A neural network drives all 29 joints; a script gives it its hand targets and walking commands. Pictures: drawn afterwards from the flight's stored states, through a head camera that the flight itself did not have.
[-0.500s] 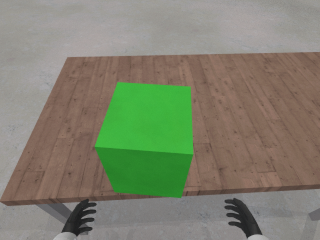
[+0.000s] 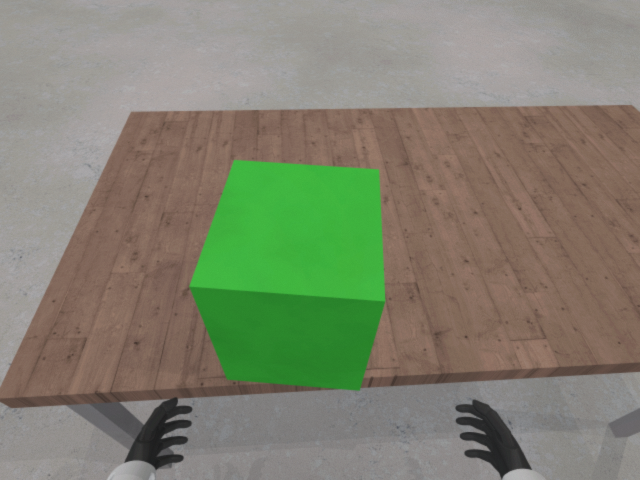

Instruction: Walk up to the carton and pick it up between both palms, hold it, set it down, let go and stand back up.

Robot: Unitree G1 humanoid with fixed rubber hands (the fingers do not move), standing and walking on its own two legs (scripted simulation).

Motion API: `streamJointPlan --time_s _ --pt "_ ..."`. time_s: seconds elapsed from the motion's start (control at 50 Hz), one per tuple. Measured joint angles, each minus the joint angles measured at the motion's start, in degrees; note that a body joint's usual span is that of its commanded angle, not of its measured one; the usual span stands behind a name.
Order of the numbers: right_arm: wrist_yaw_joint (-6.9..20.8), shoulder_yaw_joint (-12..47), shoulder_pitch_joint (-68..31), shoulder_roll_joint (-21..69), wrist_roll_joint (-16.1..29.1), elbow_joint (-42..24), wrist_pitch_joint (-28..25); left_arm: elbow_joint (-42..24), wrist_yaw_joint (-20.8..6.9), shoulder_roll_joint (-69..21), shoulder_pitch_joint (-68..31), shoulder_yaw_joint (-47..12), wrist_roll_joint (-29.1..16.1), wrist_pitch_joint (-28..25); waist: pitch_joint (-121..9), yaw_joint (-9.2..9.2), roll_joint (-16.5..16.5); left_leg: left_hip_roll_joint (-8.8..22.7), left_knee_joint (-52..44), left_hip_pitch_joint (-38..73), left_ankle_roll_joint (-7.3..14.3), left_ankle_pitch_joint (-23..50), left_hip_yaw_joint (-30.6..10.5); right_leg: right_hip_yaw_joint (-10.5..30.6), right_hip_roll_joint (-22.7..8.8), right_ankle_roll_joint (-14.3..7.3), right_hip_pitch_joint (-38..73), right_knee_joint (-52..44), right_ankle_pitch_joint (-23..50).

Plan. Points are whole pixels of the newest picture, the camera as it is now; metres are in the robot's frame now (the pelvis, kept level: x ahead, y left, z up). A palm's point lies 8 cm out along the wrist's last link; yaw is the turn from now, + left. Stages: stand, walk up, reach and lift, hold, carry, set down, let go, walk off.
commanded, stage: stand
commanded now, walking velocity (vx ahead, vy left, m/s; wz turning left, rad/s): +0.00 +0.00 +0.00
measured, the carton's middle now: (299, 279) +0.38 +0.03 +0.02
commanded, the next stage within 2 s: none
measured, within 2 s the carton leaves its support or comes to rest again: neither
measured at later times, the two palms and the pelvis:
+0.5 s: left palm out of the picture +0.07 +0.33 -0.10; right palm out of the picture +0.10 -0.28 -0.10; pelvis -0.01 +0.02 -0.01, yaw +2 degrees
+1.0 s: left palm out of the picture +0.05 +0.34 -0.10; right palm out of the picture +0.09 -0.29 -0.10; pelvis -0.02 +0.02 +0.00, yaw +3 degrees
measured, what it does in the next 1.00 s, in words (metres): stands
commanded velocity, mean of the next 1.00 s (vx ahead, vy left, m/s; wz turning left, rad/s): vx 0.00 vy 0.00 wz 0.00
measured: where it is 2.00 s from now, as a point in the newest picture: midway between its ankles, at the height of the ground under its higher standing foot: outside the picture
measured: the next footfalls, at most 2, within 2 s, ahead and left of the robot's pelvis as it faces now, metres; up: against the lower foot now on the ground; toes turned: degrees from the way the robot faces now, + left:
none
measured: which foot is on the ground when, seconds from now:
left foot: down 0.00-1.00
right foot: down 0.00-1.00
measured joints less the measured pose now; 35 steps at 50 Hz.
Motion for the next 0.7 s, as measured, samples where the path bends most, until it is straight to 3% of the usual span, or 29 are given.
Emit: streamJointPlan --time_s 0.1,0.18,0.7 --pt "-1.2 -0.5 1.4 -4.1 -1.3 1.0 5.7 3.8 0.8 4.9 0.3 1.4 -0.5 -5.0 -1.6 0.83 0.2 0.0 4.5 -4.1 0.4 -1.8 -0.7 -0.6 0.0 0.1 -3.6 3.8 -1.7" --pt "-1.0 -1.1 2.5 -7.5 -1.2 2.3 7.4 7.2 0.6 9.1 1.7 2.7 -0.1 -6.3 -2.5 1.29 0.3 -0.3 6.0 -5.7 0.6 -2.3 -1.1 -0.9 -0.3 0.2 -4.9 5.3 -2.3" --pt "-0.4 0.9 0.2 -10.3 -0.4 12.4 9.1 21.6 0.1 12.1 2.5 -0.5 -0.9 -8.6 -2.2 0.78 0.9 -2.4 4.5 -6.3 2.4 -0.4 -2.0 -2.0 -2.4 1.8 -4.5 3.0 -0.4"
